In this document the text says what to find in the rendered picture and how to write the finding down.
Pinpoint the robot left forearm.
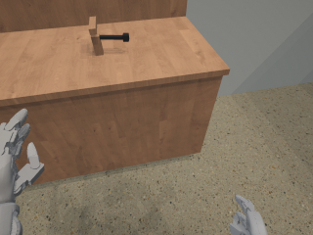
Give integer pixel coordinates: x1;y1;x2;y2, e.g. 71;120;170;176
0;202;23;235

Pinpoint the robot right hand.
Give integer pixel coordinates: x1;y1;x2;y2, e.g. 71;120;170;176
230;194;268;235

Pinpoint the robot left hand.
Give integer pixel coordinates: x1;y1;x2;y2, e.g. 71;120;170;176
0;109;45;204

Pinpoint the tap lever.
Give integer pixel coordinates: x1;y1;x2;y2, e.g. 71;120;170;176
99;32;129;42

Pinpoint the counter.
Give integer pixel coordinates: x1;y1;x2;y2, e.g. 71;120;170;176
0;0;230;186

